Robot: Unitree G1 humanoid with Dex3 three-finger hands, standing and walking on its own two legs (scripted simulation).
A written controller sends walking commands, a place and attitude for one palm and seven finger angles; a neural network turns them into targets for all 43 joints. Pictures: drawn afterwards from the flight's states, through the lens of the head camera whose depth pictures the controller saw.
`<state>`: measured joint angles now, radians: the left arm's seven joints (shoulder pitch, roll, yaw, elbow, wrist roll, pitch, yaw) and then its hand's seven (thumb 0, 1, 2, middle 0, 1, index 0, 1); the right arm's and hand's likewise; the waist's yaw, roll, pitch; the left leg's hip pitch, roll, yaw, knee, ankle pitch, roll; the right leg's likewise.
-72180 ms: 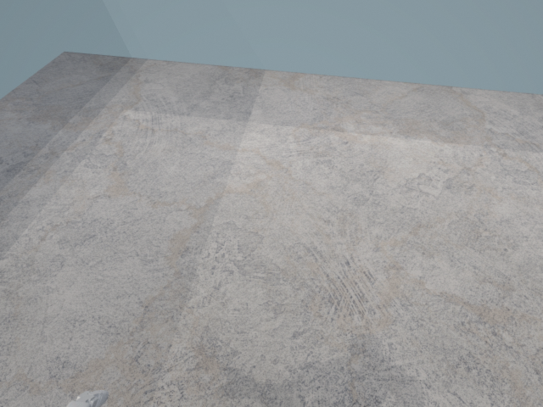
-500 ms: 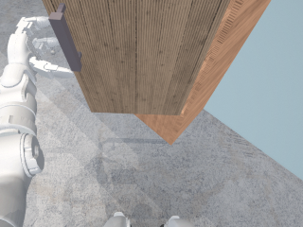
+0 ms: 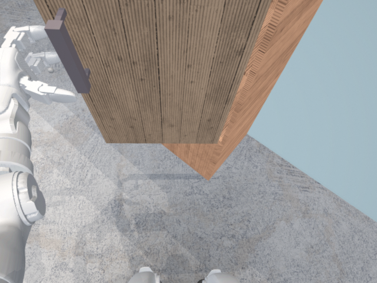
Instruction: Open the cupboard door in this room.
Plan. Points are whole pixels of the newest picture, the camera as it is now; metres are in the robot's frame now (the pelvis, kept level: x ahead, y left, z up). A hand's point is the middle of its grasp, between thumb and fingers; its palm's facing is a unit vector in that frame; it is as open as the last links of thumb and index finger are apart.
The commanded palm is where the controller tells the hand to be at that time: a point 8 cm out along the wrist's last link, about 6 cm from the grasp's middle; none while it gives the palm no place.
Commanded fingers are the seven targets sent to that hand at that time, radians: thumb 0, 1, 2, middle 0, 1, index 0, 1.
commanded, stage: move the hooked fingers beside the handle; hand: left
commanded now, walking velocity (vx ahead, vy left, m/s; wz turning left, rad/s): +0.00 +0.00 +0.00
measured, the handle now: (73, 54) +0.55 +0.21 +0.12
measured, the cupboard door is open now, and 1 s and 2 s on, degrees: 41 41 41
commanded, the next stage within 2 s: slide the fingers in behind the handle in 1.70 s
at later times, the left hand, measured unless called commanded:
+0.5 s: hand (46, 72) +0.50 +0.25 +0.12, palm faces +0.01 -1.00 +0.00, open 14.1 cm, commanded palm +0.48 +0.30 +0.12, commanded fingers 0.00 -0.50 0.30 -0.30 -1.20 -0.30 -1.20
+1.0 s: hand (26, 76) +0.48 +0.28 +0.13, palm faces +0.01 -1.00 +0.00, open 14.0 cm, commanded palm +0.47 +0.32 +0.12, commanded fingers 0.00 -0.50 0.30 -0.30 -1.20 -0.30 -1.20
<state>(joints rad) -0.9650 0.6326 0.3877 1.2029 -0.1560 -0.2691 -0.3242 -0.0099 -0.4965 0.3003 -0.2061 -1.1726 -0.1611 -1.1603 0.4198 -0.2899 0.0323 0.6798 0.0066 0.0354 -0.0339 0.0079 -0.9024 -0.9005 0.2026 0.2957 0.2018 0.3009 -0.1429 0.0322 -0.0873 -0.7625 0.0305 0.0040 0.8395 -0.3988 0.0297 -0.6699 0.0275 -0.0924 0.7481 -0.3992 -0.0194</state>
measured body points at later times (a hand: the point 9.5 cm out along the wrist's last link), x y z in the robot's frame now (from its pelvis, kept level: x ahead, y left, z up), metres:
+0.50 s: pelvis +0.00 +0.00 +0.00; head +0.11 +0.01 +0.44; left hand +0.49 +0.30 +0.13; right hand +0.00 -0.28 -0.10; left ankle -0.01 +0.10 -0.70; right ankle -0.03 -0.11 -0.70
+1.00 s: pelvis -0.01 +0.00 +0.00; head +0.10 +0.03 +0.43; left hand +0.48 +0.33 +0.13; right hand -0.02 -0.28 -0.10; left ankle -0.01 +0.10 -0.70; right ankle -0.03 -0.11 -0.70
